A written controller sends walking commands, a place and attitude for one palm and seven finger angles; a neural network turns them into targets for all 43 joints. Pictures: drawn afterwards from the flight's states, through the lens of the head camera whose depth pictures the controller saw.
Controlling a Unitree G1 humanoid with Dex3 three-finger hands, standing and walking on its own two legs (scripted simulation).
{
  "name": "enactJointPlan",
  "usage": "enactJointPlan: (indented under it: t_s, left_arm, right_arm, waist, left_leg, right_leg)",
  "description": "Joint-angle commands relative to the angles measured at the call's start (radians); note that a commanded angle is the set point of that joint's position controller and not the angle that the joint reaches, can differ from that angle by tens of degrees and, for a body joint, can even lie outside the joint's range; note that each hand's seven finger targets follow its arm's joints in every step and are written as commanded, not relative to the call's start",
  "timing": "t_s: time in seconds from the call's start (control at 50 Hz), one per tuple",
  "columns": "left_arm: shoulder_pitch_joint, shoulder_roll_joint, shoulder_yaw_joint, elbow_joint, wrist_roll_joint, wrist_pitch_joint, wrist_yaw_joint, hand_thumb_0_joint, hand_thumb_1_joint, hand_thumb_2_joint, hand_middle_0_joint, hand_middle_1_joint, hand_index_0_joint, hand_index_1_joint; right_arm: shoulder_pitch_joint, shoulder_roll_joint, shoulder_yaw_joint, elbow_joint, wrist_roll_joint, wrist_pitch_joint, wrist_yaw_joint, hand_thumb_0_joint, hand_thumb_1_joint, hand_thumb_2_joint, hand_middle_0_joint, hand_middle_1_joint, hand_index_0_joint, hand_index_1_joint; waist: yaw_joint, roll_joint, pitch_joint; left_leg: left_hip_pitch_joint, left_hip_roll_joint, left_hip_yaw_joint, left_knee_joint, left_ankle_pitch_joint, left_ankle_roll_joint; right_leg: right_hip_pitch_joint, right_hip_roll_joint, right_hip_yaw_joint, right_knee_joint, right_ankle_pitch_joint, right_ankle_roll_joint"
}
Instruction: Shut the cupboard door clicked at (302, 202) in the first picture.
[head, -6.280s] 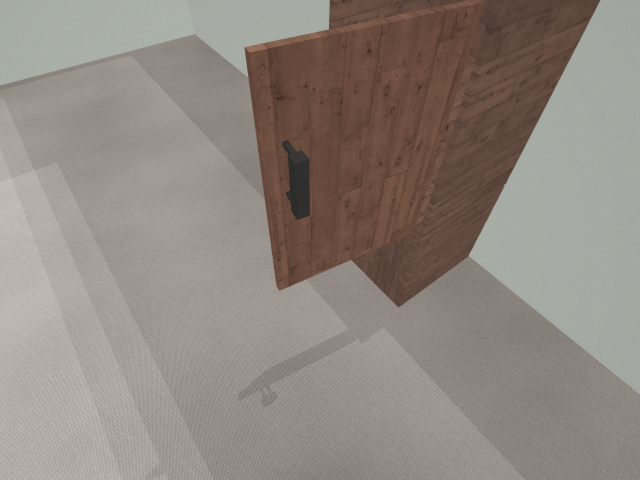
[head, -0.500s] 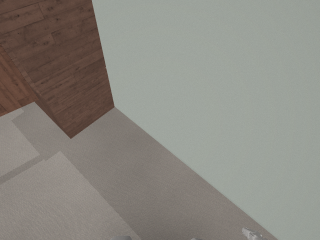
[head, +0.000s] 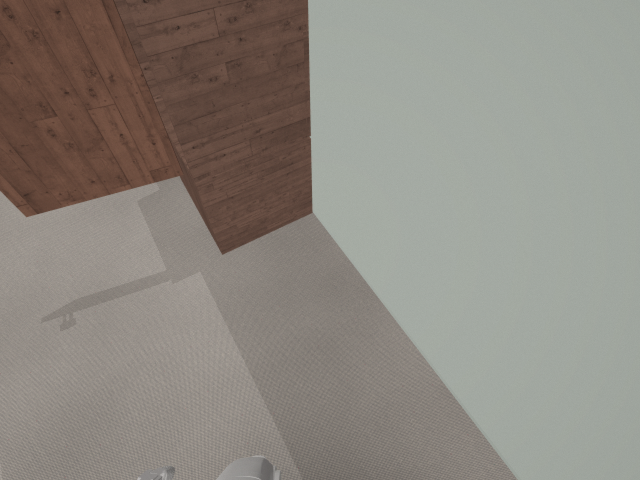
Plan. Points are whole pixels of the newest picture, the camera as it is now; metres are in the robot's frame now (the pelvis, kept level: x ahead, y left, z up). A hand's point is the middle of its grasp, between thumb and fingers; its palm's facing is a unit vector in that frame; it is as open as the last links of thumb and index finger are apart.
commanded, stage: turn to face it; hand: left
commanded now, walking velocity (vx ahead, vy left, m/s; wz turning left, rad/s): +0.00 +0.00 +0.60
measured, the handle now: out of the picture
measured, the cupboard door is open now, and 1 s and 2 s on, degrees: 81 81 81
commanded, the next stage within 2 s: take the last steps up to it in 0.60 s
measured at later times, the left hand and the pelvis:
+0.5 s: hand out of the picture +0.06 +0.20 -0.16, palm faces +0.27 -0.92 -0.30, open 7.4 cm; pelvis +0.03 -0.03 -0.01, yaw +16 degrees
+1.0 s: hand out of the picture +0.03 +0.20 -0.16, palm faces +0.44 -0.87 -0.22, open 7.4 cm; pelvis +0.06 -0.01 +0.00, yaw +24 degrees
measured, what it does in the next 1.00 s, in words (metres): steps on the spot, turning left: left foot, then right foot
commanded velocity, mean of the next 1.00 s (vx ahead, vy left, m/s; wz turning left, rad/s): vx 0.10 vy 0.05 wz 0.33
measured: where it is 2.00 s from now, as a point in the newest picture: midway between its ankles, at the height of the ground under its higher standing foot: (237, 426)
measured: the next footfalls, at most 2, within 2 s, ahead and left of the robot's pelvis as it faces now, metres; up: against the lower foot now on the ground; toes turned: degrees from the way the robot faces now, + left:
left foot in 0.10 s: +0.04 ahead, +0.13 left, +0.00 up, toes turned +9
right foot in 0.42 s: +0.10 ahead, -0.14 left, +0.00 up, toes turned +11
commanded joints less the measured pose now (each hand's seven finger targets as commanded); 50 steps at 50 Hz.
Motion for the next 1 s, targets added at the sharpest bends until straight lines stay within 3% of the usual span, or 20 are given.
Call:
enactJointPlan:
  t_s: [0.0, 0.04, 0.06, 0.08, 0.2, 0.3, 0.36, 0.38, 0.4, 0.42, 0.48, 0.6, 0.66, 0.68, 0.7, 0.72, 0.8, 0.94, 0.96, 0.98]
  left_arm:
    - [0.076, 0.236, 0.074, -0.028, -0.001, -0.016, 0.005, 0.0, 0.9, 0.9, -0.2, -0.3, -0.2, -0.3]
    - [0.048, 0.219, 0.076, -0.045, -0.017, -0.009, -0.003, 0.0, 0.9, 0.9, -0.2, -0.3, -0.2, -0.3]
    - [0.039, 0.149, 0.062, -0.087, -0.025, -0.003, -0.009, 0.0, 0.9, 0.9, -0.2, -0.3, -0.2, -0.3]
    - [-0.03, 0.135, 0.045, -0.12, -0.014, 0.008, -0.003, 0.0, 0.9, 0.9, -0.2, -0.3, -0.2, -0.3]
    - [-0.049, 0.113, 0.047, -0.062, -0.014, 0.023, -0.01, 0.0, 0.9, 0.9, -0.2, -0.3, -0.2, -0.3]
    - [-0.027, 0.107, 0.04, -0.051, -0.014, 0.021, -0.012, 0.0, 0.9, 0.9, -0.2, -0.3, -0.2, -0.3]
    - [0.071, 0.125, 0.049, -0.021, -0.016, 0.002, -0.006, 0.0, 0.9, 0.9, -0.2, -0.3, -0.2, -0.3]
    - [0.102, 0.189, 0.061, -0.018, -0.005, -0.01, 0.002, 0.0, 0.9, 0.9, -0.2, -0.3, -0.2, -0.3]
    - [0.108, 0.269, 0.076, -0.019, 0.006, -0.016, 0.007, 0.0, 0.9, 0.9, -0.2, -0.3, -0.2, -0.3]
    - [0.113, 0.284, 0.068, -0.028, 0.002, -0.014, 0.004, 0.0, 0.9, 0.9, -0.2, -0.3, -0.2, -0.3]
    - [0.024, 0.174, 0.045, -0.036, -0.003, -0.021, 0.01, 0.0, 0.9, 0.9, -0.2, -0.3, -0.2, -0.3]
    - [0.099, 0.204, 0.057, 0.019, 0.005, -0.026, 0.006, 0.0, 0.9, 0.9, -0.2, -0.3, -0.2, -0.3]
    - [0.074, 0.196, 0.058, 0.036, -0.011, -0.019, 0.003, 0.0, 0.9, 0.9, -0.2, -0.3, -0.2, -0.3]
    - [0.072, 0.161, 0.049, 0.034, -0.02, -0.013, 0.0, 0.0, 0.9, 0.9, -0.2, -0.3, -0.2, -0.3]
    - [0.082, 0.111, 0.038, 0.02, -0.024, -0.008, -0.006, 0.0, 0.9, 0.9, -0.2, -0.3, -0.2, -0.3]
    - [0.05, 0.09, 0.033, -0.005, -0.018, 0.001, -0.007, 0.0, 0.9, 0.9, -0.2, -0.3, -0.2, -0.3]
    - [-0.064, 0.088, 0.038, 0.003, -0.003, -0.003, -0.03, 0.0, 0.9, 0.9, -0.2, -0.3, -0.2, -0.3]
    - [0.038, 0.062, 0.042, 0.05, -0.004, -0.022, -0.047, 0.0, 0.9, 0.9, -0.2, -0.3, -0.2, -0.3]
    - [0.119, 0.079, 0.053, 0.076, -0.002, -0.027, -0.043, 0.0, 0.9, 0.9, -0.2, -0.3, -0.2, -0.3]
    - [0.209, 0.143, 0.069, 0.101, 0.008, -0.038, -0.034, 0.0, 0.9, 0.9, -0.2, -0.3, -0.2, -0.3]
  right_arm:
    - [-0.038, -0.042, -0.003, -0.1, 0.001, -0.046, 0.006, 0.0, -0.9, -0.9, 0.2, 0.3, 0.2, 0.3]
    - [0.06, -0.115, -0.02, -0.079, -0.008, -0.058, 0.002, 0.0, -0.9, -0.9, 0.2, 0.3, 0.2, 0.3]
    - [0.136, -0.232, -0.047, -0.072, -0.017, -0.066, -0.006, 0.0, -0.9, -0.9, 0.2, 0.3, 0.2, 0.3]
    - [0.192, -0.281, -0.057, -0.052, -0.015, -0.055, -0.014, 0.0, -0.9, -0.9, 0.2, 0.3, 0.2, 0.3]
    - [0.057, -0.183, -0.028, -0.07, -0.019, -0.071, -0.048, 0.0, -0.9, -0.9, 0.2, 0.3, 0.2, 0.3]
    - [0.027, -0.185, -0.032, -0.064, -0.022, -0.056, -0.041, 0.0, -0.9, -0.9, 0.2, 0.3, 0.2, 0.3]
    - [-0.011, -0.164, -0.031, -0.076, -0.012, -0.05, -0.036, 0.0, -0.9, -0.9, 0.2, 0.3, 0.2, 0.3]
    - [-0.001, -0.116, -0.025, -0.087, -0.003, -0.05, -0.031, 0.0, -0.9, -0.9, 0.2, 0.3, 0.2, 0.3]
    - [-0.003, -0.058, -0.015, -0.11, 0.001, -0.05, -0.024, 0.0, -0.9, -0.9, 0.2, 0.3, 0.2, 0.3]
    - [-0.002, -0.073, -0.014, -0.114, -0.003, -0.044, -0.018, 0.0, -0.9, -0.9, 0.2, 0.3, 0.2, 0.3]
    - [-0.019, -0.075, -0.018, -0.067, -0.007, -0.03, -0.018, 0.0, -0.9, -0.9, 0.2, 0.3, 0.2, 0.3]
    - [-0.046, -0.01, 0.01, -0.042, 0.003, -0.046, -0.012, 0.0, -0.9, -0.9, 0.2, 0.3, 0.2, 0.3]
    - [0.04, -0.03, 0.015, -0.006, 0.001, -0.063, -0.02, 0.0, -0.9, -0.9, 0.2, 0.3, 0.2, 0.3]
    - [0.057, -0.073, 0.009, 0.006, -0.003, -0.073, -0.024, 0.0, -0.9, -0.9, 0.2, 0.3, 0.2, 0.3]
    - [0.068, -0.147, -0.006, -0.002, -0.012, -0.078, -0.027, 0.0, -0.9, -0.9, 0.2, 0.3, 0.2, 0.3]
    - [0.1, -0.2, -0.012, -0.002, -0.024, -0.066, -0.031, 0.0, -0.9, -0.9, 0.2, 0.3, 0.2, 0.3]
    - [0.133, -0.137, 0.0, 0.021, -0.024, -0.091, -0.052, 0.0, -0.9, -0.9, 0.2, 0.3, 0.2, 0.3]
    - [0.102, -0.127, 0.001, 0.036, -0.017, -0.096, -0.045, 0.0, -0.9, -0.9, 0.2, 0.3, 0.2, 0.3]
    - [0.073, -0.117, 0.001, 0.029, -0.012, -0.095, -0.041, 0.0, -0.9, -0.9, 0.2, 0.3, 0.2, 0.3]
    - [0.065, -0.07, 0.007, 0.012, -0.001, -0.097, -0.034, 0.0, -0.9, -0.9, 0.2, 0.3, 0.2, 0.3]
  waist:
    - [0.045, -0.173, -0.16]
    - [-0.019, -0.028, -0.214]
    - [-0.056, 0.295, -0.249]
    - [-0.082, 0.31, -0.242]
    - [-0.005, 0.193, -0.178]
    - [0.007, 0.214, -0.15]
    - [0.059, 0.151, -0.157]
    - [0.07, -0.023, -0.168]
    - [0.074, -0.252, -0.137]
    - [0.08, -0.204, -0.149]
    - [0.029, -0.217, -0.083]
    - [0.06, -0.161, -0.128]
    - [0.014, -0.124, -0.152]
    - [0.006, -0.007, -0.166]
    - [0.008, 0.215, -0.182]
    - [-0.018, 0.296, -0.166]
    - [-0.017, 0.235, -0.094]
    - [0.047, 0.157, -0.094]
    - [0.094, 0.09, -0.095]
    - [0.137, -0.098, -0.093]
  left_leg:
    - [0.062, -0.016, 0.055, -0.266, 0.1, 0.018]
    - [0.315, 0.041, -0.012, -0.449, 0.395, 0.062]
    - [0.475, 0.319, -0.394, -0.472, 0.777, 0.204]
    - [0.434, 0.423, -0.476, -0.5, 0.84, 0.309]
    - [0.308, 0.23, -0.29, -0.473, 0.776, 0.23]
    - [0.192, 0.198, -0.306, -0.486, 0.588, 0.209]
    - [0.069, 0.136, -0.288, -0.387, 0.481, 0.147]
    - [-0.043, 0.044, -0.207, -0.243, 0.288, 0.087]
    - [-0.14, -0.083, -0.072, -0.019, -0.085, 0.029]
    - [-0.094, -0.046, -0.115, 0.15, -0.165, 0.044]
    - [-0.121, 0.002, -0.117, 0.313, -0.025, 0.028]
    - [0.023, -0.028, 0.001, -0.129, -0.015, 0.018]
    - [0.216, -0.021, -0.002, -0.435, 0.236, 0.034]
    - [0.324, 0.06, -0.081, -0.496, 0.387, 0.065]
    - [0.371, 0.243, -0.313, -0.514, 0.515, 0.153]
    - [0.305, 0.355, -0.405, -0.585, 0.401, 0.255]
    - [0.324, 0.265, -0.378, -0.595, 0.336, 0.274]
    - [0.131, 0.158, -0.268, -0.547, 0.146, 0.224]
    - [0.002, 0.112, -0.228, -0.453, 0.063, 0.189]
    - [-0.194, -0.002, -0.112, -0.237, -0.04, 0.125]
  right_leg:
    - [0.157, -0.215, 0.071, -0.017, 0.641, -0.084]
    - [-0.009, -0.18, -0.006, 0.189, 0.515, -0.001]
    - [-0.286, -0.031, -0.045, 0.428, -0.083, 0.078]
    - [-0.353, 0.007, 0.061, 0.562, -0.371, 0.069]
    - [-0.305, 0.034, 0.134, 0.518, -0.151, 0.066]
    - [-0.135, 0.094, 0.09, 0.258, -0.121, 0.053]
    - [0.095, 0.1, 0.084, -0.05, 0.091, 0.04]
    - [0.195, -0.056, 0.253, -0.183, 0.134, -0.003]
    - [0.186, -0.297, 0.481, -0.259, 0.262, -0.12]
    - [0.068, -0.349, 0.472, -0.259, 0.247, -0.187]
    - [0.01, -0.206, 0.298, -0.213, 0.4, -0.159]
    - [0.125, -0.187, 0.207, -0.144, 0.575, -0.148]
    - [0.057, -0.152, 0.147, -0.04, 0.487, -0.072]
    - [-0.041, -0.1, 0.1, 0.031, 0.346, -0.019]
    - [-0.174, -0.008, 0.042, 0.148, 0.021, 0.039]
    - [-0.209, 0.041, 0.037, 0.298, -0.291, 0.043]
    - [-0.386, 0.036, 0.119, 0.521, -0.181, 0.013]
    - [-0.008, 0.104, 0.028, 0.082, -0.058, 0.013]
    - [0.167, 0.092, 0.04, -0.034, 0.001, 0.008]
    - [0.342, -0.072, 0.24, -0.194, -0.156, -0.032]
